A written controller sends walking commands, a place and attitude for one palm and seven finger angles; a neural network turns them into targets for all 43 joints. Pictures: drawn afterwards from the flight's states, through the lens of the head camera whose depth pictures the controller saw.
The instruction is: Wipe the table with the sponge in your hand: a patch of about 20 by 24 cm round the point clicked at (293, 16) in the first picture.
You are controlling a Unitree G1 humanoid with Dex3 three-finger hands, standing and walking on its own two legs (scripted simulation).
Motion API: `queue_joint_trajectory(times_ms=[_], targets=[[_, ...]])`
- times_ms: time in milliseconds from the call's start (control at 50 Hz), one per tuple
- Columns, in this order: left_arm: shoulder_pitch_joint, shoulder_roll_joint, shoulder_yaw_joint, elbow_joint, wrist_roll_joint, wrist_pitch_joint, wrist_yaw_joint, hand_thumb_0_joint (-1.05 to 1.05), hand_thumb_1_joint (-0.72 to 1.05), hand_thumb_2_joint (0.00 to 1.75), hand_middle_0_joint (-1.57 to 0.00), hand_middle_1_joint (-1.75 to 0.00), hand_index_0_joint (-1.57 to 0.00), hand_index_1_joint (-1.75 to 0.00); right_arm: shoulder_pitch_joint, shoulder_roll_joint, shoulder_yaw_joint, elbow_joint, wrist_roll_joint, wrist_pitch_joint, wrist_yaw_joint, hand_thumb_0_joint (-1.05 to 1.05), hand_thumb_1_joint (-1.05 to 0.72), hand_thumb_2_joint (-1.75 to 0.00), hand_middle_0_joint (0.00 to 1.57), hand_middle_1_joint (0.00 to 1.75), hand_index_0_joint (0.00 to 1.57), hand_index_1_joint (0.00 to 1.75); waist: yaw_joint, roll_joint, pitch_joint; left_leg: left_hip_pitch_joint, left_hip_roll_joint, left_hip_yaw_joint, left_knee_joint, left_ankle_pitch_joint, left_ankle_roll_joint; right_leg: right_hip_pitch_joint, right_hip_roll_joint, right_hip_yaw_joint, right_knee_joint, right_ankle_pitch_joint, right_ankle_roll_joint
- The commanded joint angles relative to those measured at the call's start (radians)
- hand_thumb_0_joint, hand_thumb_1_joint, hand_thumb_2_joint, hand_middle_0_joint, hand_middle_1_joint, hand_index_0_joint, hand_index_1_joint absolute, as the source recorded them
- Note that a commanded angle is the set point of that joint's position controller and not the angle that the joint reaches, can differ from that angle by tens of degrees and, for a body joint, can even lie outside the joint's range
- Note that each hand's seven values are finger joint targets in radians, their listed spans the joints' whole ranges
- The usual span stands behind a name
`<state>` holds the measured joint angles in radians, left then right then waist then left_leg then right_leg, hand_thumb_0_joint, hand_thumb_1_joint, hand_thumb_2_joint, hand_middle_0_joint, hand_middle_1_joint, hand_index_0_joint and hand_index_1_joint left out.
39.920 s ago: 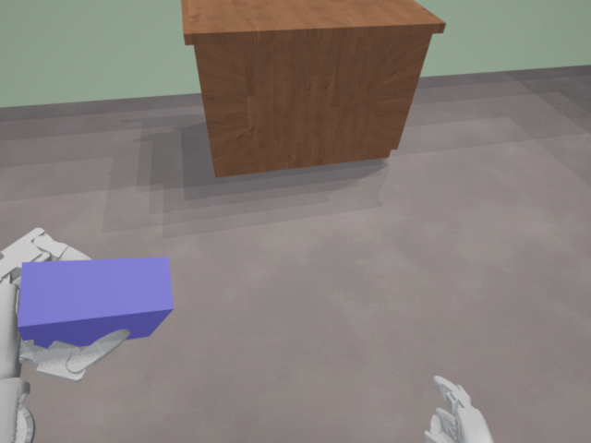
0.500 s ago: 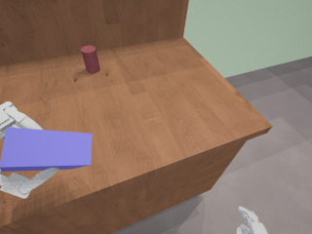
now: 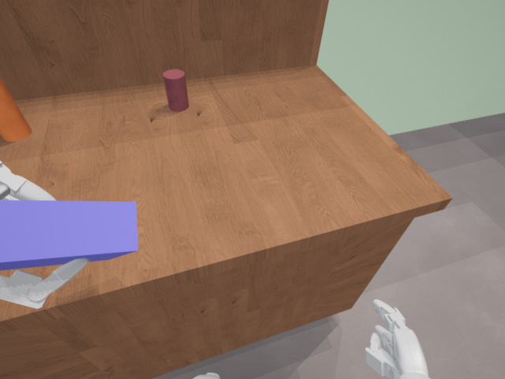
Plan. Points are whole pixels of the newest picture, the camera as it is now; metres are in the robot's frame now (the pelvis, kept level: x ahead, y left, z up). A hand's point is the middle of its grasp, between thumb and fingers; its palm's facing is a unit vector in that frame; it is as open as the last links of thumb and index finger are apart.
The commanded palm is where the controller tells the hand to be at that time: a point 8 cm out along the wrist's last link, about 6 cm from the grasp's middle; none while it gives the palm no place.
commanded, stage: step back with the hand held close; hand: left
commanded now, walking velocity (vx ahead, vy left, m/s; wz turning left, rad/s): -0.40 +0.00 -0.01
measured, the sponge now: (84, 235) +0.23 +0.22 +0.18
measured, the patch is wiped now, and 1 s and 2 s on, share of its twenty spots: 1.00 1.00 1.00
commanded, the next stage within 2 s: stop stepping back and stand still in 0.64 s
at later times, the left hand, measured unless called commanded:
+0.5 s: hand (55, 300) +0.14 +0.20 +0.21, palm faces +0.37 -0.86 -0.35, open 9.7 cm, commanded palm +0.08 +0.26 +0.22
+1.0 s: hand out of the picture -0.03 +0.21 +0.21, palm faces +0.43 -0.83 -0.37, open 9.7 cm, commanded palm -0.08 +0.25 +0.22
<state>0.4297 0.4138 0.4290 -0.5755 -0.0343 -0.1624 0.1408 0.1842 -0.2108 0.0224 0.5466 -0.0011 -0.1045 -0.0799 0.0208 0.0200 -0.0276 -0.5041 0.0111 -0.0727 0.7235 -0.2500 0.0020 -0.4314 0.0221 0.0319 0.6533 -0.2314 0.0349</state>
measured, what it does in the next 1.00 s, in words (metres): walks backwards: right foot, then left foot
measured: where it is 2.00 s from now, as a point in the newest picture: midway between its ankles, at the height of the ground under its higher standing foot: outside the picture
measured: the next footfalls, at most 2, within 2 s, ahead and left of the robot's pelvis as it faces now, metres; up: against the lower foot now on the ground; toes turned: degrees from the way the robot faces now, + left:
right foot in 0.42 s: -0.04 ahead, -0.15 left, +0.00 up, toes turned -1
left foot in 0.72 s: -0.15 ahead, +0.12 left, +0.00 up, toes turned +2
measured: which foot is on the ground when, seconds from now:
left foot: down 0.00-0.44, up 0.46-0.70, down 0.72-1.00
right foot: down 0.00-0.20, up 0.22-0.40, down 0.42-0.72, up 0.74-0.98, down 1.00-1.00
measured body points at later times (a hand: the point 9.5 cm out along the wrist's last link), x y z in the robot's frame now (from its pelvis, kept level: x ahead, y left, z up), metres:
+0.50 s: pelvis -0.09 -0.02 +0.00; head -0.07 -0.02 +0.45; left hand +0.12 +0.24 +0.23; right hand +0.06 -0.25 -0.09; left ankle +0.02 +0.10 -0.69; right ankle -0.08 -0.14 -0.71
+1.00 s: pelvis -0.24 -0.03 +0.00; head -0.26 -0.02 +0.45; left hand -0.06 +0.25 +0.23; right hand -0.08 -0.25 -0.07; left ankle -0.19 +0.12 -0.71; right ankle -0.22 -0.14 -0.71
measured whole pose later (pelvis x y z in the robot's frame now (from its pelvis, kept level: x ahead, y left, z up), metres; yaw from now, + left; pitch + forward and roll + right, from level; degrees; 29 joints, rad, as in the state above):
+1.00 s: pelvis -0.24 -0.03 +0.00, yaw -1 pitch -1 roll +0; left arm 0.45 0.40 0.39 -0.58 -0.04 -0.13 0.15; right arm 0.26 -0.18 0.03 0.59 0.02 -0.11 -0.03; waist -0.01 -0.03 -0.05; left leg -0.38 0.07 0.02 0.68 -0.30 -0.02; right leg -0.33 -0.01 -0.02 0.68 -0.33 0.01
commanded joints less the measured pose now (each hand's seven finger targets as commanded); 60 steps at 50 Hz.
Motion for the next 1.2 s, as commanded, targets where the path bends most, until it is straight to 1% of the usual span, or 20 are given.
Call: queue_joint_trajectory(times_ms=[0, 80, 140, 180, 220, 280, 360, 400, 440, 460, 560, 640, 700, 720, 920, 980, 1000, 1040, 1100, 1180], targets=[[-0.171, 0.118, -0.001, -0.16, -0.012, -0.048, 0.01, 0.0, 0.1, 1.3, -1.2, -1.6, -1.2, -1.6, -0.084, -0.145, -0.057, -0.134, 0.005, -0.039, -0.011, 0.0, -0.9, -0.9, 0.2, 0.3, 0.2, 0.3, -0.034, -0.1, -0.024, 0.051, 0.046, -0.042, -0.052, -0.33, 0.023, -0.124, -0.153, 0.178, -0.258, -0.171, -0.09], [-0.164, 0.15, 0.002, -0.226, -0.014, -0.048, 0.022, 0.0, 0.1, 1.3, -1.2, -1.6, -1.2, -1.6, -0.08, -0.111, -0.043, -0.109, 0.0, -0.018, 0.001, 0.0, -0.9, -0.9, 0.2, 0.3, 0.2, 0.3, -0.048, -0.157, -0.118, 0.173, 0.013, 0.03, 0.155, -0.15, -0.007, -0.124, -0.288, 0.204, -0.275, 0.067, -0.152], [-0.112, 0.2, 0.081, -0.308, -0.016, -0.056, 0.027, 0.0, 0.1, 1.3, -1.2, -1.6, -1.2, -1.6, -0.103, -0.145, -0.059, -0.151, 0.004, 0.0, 0.004, 0.0, -0.9, -0.9, 0.2, 0.3, 0.2, 0.3, -0.038, -0.01, -0.104, 0.087, 0.084, -0.099, -0.139, -0.228, 0.039, -0.078, -0.162, 0.094, -0.09, 0.034, -0.079], [-0.046, 0.192, 0.118, -0.363, -0.008, -0.071, 0.038, 0.0, 0.1, 1.3, -1.2, -1.6, -1.2, -1.6, -0.099, -0.15, -0.074, -0.166, -0.006, -0.006, 0.007, 0.0, -0.9, -0.9, 0.2, 0.3, 0.2, 0.3, -0.027, 0.315, -0.183, 0.077, 0.269, -0.311, -0.386, -0.203, 0.123, -0.045, 0.005, -0.033, 0.279, -0.147, -0.015], [-0.063, 0.2, 0.147, -0.37, 0.001, -0.078, 0.047, 0.0, 0.1, 1.3, -1.2, -1.6, -1.2, -1.6, -0.066, -0.134, -0.086, -0.125, -0.023, -0.03, 0.022, 0.0, -0.9, -0.9, 0.2, 0.3, 0.2, 0.3, -0.039, 0.284, -0.18, -0.007, 0.35, -0.349, -0.469, -0.287, 0.172, -0.022, 0.022, 0.044, 0.595, -0.261, -0.006], [-0.051, 0.157, 0.125, -0.327, -0.025, -0.07, 0.049, 0.0, 0.1, 1.3, -1.2, -1.6, -1.2, -1.6, -0.034, -0.129, -0.087, -0.096, -0.01, -0.053, 0.033, 0.0, -0.9, -0.9, 0.2, 0.3, 0.2, 0.3, -0.022, 0.214, -0.168, 0.181, 0.281, -0.178, -0.319, 0.121, 0.138, -0.109, -0.003, 0.016, 0.356, -0.276, -0.009], [-0.068, 0.103, 0.049, -0.231, -0.021, -0.058, 0.036, 0.0, 0.1, 1.3, -1.2, -1.6, -1.2, -1.6, -0.048, -0.129, -0.059, -0.08, -0.001, -0.072, 0.032, 0.0, -0.9, -0.9, 0.2, 0.3, 0.2, 0.3, -0.024, 0.255, -0.128, 0.155, 0.239, -0.136, -0.263, 0.044, 0.066, 0.091, 0.003, -0.001, -0.081, -0.099, -0.023], [-0.096, 0.101, 0.019, -0.222, -0.012, -0.072, 0.023, 0.0, 0.1, 1.3, -1.2, -1.6, -1.2, -1.6, -0.047, -0.124, -0.053, -0.078, 0.008, -0.079, 0.036, 0.0, -0.9, -0.9, 0.2, 0.3, 0.2, 0.3, -0.023, 0.111, -0.143, 0.162, 0.157, -0.064, -0.066, -0.061, 0.019, 0.148, -0.044, -0.006, -0.332, 0.159, -0.038], [-0.093, 0.172, 0.044, -0.2, -0.012, -0.096, 0.026, 0.0, 0.1, 1.3, -1.2, -1.6, -1.2, -1.6, -0.066, -0.09, -0.05, -0.094, 0.021, -0.083, 0.027, 0.0, -0.9, -0.9, 0.2, 0.3, 0.2, 0.3, -0.016, -0.302, -0.121, -0.02, -0.042, 0.112, 0.469, -0.311, -0.058, 0.12, -0.342, 0.226, -0.374, 0.557, -0.189], [-0.051, 0.17, 0.043, -0.185, -0.028, -0.073, 0.022, 0.0, 0.1, 1.3, -1.2, -1.6, -1.2, -1.6, -0.071, -0.118, -0.09, -0.086, 0.031, -0.074, 0.021, 0.0, -0.9, -0.9, 0.2, 0.3, 0.2, 0.3, -0.012, -0.391, -0.156, -0.056, -0.041, 0.001, 0.606, -0.326, -0.056, 0.11, -0.375, 0.233, -0.337, 0.675, -0.195], [-0.008, 0.179, 0.083, -0.227, -0.022, -0.083, 0.015, 0.0, 0.1, 1.3, -1.2, -1.6, -1.2, -1.6, -0.128, -0.06, -0.029, -0.119, 0.01, 0.012, 0.019, 0.0, -0.9, -0.9, 0.2, 0.3, 0.2, 0.3, -0.041, -0.036, -0.093, -0.047, 0.041, 0.03, 0.368, -0.238, -0.045, 0.139, -0.309, 0.108, -0.194, 0.674, -0.169], [0.012, 0.184, 0.117, -0.27, -0.035, -0.092, 0.039, 0.0, 0.1, 1.3, -1.2, -1.6, -1.2, -1.6, -0.079, -0.111, -0.061, -0.131, 0.02, -0.006, 0.001, 0.0, -0.9, -0.9, 0.2, 0.3, 0.2, 0.3, -0.049, -0.139, -0.214, 0.127, 0.03, 0.065, -0.136, -0.137, -0.027, 0.192, -0.278, 0.137, -0.057, 0.631, -0.14], [-0.018, 0.192, 0.113, -0.383, -0.044, -0.105, 0.046, 0.0, 0.1, 1.3, -1.2, -1.6, -1.2, -1.6, -0.065, -0.159, -0.107, -0.141, 0.017, -0.038, 0.005, 0.0, -0.9, -0.9, 0.2, 0.3, 0.2, 0.3, -0.034, 0.274, -0.21, 0.494, 0.338, -0.166, -0.35, 0.698, 0.087, -0.186, -0.023, -0.01, 0.279, -0.196, -0.018], [-0.015, 0.185, 0.113, -0.377, -0.033, -0.112, 0.043, 0.0, 0.1, 1.3, -1.2, -1.6, -1.2, -1.6, -0.025, -0.149, -0.115, -0.108, 0.022, -0.061, 0.019, 0.0, -0.9, -0.9, 0.2, 0.3, 0.2, 0.3, -0.033, 0.247, -0.224, 0.567, 0.37, -0.129, -0.28, 0.879, 0.114, -0.279, -0.007, 0.032, 0.402, -0.322, -0.024], [-0.074, 0.117, 0.036, -0.134, -0.014, -0.01, 0.026, 0.0, 0.1, 1.3, -1.2, -1.6, -1.2, -1.6, -0.093, -0.145, -0.053, -0.1, 0.025, -0.056, 0.037, 0.0, -0.9, -0.9, 0.2, 0.3, 0.2, 0.3, -0.03, 0.232, 0.007, -0.031, 0.214, -0.093, -0.381, -0.41, 0.092, 0.163, -0.022, -0.065, 0.034, -0.126, -0.022], [-0.127, 0.129, 0.016, -0.079, -0.011, -0.005, 0.002, 0.0, 0.1, 1.3, -1.2, -1.6, -1.2, -1.6, -0.089, -0.128, -0.053, -0.104, 0.023, -0.023, 0.027, 0.0, -0.9, -0.9, 0.2, 0.3, 0.2, 0.3, -0.013, -0.093, -0.026, -0.07, 0.035, 0.103, 0.105, -0.415, 0.042, 0.263, -0.079, -0.049, -0.278, -0.036, -0.08], [-0.147, 0.158, 0.026, -0.083, -0.013, -0.006, -0.003, 0.0, 0.1, 1.3, -1.2, -1.6, -1.2, -1.6, -0.092, -0.121, -0.061, -0.107, 0.029, -0.011, 0.027, 0.0, -0.9, -0.9, 0.2, 0.3, 0.2, 0.3, -0.021, -0.32, -0.025, -0.105, -0.029, 0.111, 0.503, -0.314, 0.022, 0.166, -0.266, 0.255, -0.416, -0.081, -0.169], [-0.224, 0.139, -0.005, -0.095, -0.031, -0.01, -0.024, 0.0, 0.1, 1.3, -1.2, -1.6, -1.2, -1.6, -0.083, -0.128, -0.066, -0.055, 0.04, -0.024, 0.029, 0.0, -0.9, -0.9, 0.2, 0.3, 0.2, 0.3, -0.049, -0.355, -0.011, -0.092, -0.005, -0.022, 0.695, -0.109, 0.002, -0.008, -0.326, 0.373, -0.495, -0.217, -0.172], [-0.14, 0.16, 0.024, -0.128, -0.037, -0.02, -0.031, 0.0, 0.1, 1.3, -1.2, -1.6, -1.2, -1.6, -0.1, -0.104, -0.05, -0.048, 0.033, 0.007, 0.037, 0.0, -0.9, -0.9, 0.2, 0.3, 0.2, 0.3, -0.066, -0.086, 0.02, -0.011, 0.058, 0.032, 0.565, -0.012, 0.012, -0.171, -0.31, 0.223, -0.461, -0.377, -0.169], [-0.089, 0.183, 0.038, -0.2, -0.029, -0.025, 0.002, 0.0, 0.1, 1.3, -1.2, -1.6, -1.2, -1.6, -0.077, -0.092, -0.04, -0.059, 0.031, -0.026, 0.016, 0.0, -0.9, -0.9, 0.2, 0.3, 0.2, 0.3, -0.042, -0.127, -0.076, 0.225, 0.041, 0.132, 0.095, -0.163, 0.052, -0.155, -0.285, 0.144, -0.42, -0.45, -0.147]])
